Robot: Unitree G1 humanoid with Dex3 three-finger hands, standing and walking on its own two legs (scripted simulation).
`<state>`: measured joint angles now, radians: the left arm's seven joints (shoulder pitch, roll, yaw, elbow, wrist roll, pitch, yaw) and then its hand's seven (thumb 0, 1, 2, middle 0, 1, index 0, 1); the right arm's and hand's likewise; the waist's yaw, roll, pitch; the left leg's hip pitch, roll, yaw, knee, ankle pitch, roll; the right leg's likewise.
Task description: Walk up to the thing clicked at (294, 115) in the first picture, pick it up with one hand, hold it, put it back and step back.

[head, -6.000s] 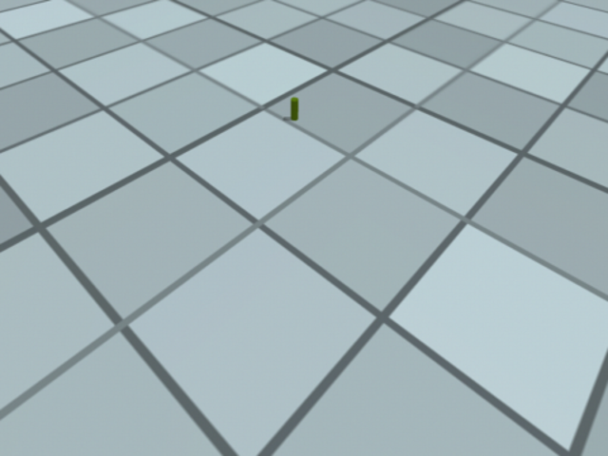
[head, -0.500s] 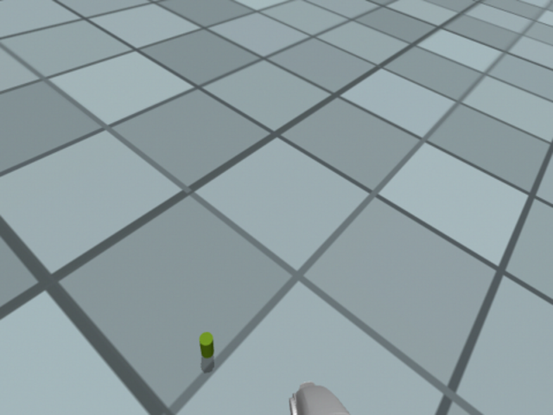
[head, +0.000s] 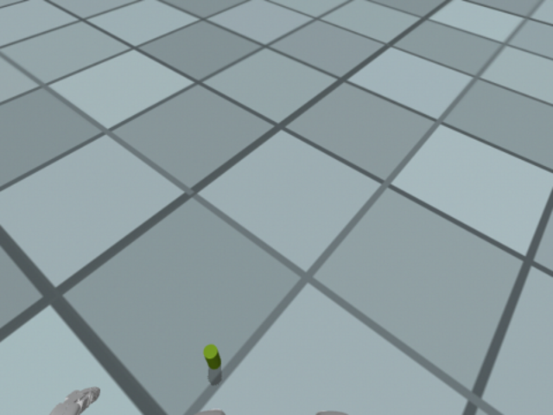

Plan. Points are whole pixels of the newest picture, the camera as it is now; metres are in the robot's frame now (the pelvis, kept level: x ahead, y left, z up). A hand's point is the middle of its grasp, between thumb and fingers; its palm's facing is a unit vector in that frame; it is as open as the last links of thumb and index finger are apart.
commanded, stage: walk up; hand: left
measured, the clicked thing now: (212, 357) +0.39 +0.18 -0.69
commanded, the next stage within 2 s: none
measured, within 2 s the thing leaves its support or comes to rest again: neither
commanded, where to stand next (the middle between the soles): +0.04 -0.03 m, yaw +2 degrees
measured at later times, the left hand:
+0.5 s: hand out of the picture +0.07 +0.23 -0.13, palm faces +0.03 -0.95 -0.32, open 7.4 cm
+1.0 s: hand out of the picture +0.07 +0.25 -0.13, palm faces +0.03 -0.95 -0.32, open 7.4 cm
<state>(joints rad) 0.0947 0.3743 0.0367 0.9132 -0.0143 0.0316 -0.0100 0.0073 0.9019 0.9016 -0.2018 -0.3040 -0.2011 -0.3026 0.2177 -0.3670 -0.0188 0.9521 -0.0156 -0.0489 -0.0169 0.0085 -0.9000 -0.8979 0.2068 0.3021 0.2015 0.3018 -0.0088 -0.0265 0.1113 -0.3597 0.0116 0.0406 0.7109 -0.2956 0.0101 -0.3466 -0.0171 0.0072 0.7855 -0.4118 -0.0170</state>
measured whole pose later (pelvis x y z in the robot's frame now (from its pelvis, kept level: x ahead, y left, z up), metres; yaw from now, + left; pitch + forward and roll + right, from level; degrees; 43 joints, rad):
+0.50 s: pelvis -0.01 -0.02 +0.02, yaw +2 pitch -3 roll +0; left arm 0.07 0.35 0.02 1.10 0.00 0.01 -0.02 0.01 0.90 0.90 -0.20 -0.30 -0.20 -0.30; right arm 0.04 -0.37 0.00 1.10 0.00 -0.01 0.01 0.01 -0.90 -0.90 0.20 0.30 0.20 0.30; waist 0.01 0.00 0.10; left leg -0.28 0.04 -0.01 0.48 -0.15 -0.03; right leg -0.19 0.00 -0.03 0.50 -0.27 -0.01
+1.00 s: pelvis +0.00 -0.01 +0.03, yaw +2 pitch -1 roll -1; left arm 0.09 0.36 0.03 1.13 0.00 0.01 -0.02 0.01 0.90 0.90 -0.20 -0.30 -0.20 -0.30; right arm 0.06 -0.34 0.00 1.13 0.00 -0.02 0.01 0.01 -0.90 -0.90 0.21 0.30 0.20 0.30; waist 0.00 0.00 0.07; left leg -0.24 0.03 -0.01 0.38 -0.11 -0.01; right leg -0.14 -0.01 -0.02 0.36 -0.20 0.01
